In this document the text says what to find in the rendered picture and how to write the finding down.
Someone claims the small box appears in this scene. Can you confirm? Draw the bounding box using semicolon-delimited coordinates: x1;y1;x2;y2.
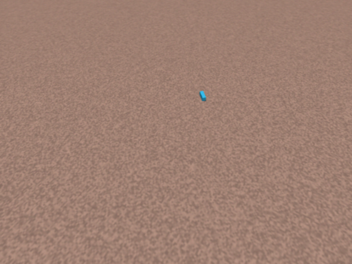
200;91;206;101

